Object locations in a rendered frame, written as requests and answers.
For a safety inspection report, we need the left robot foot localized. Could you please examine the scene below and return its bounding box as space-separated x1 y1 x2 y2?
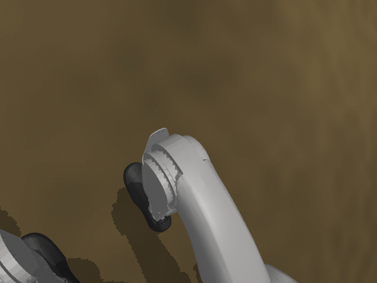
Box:
21 233 80 283

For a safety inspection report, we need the right robot foot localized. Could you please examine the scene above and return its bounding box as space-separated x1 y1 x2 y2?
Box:
123 162 171 232

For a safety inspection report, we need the right robot hand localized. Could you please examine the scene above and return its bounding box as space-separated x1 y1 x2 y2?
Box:
264 264 298 283

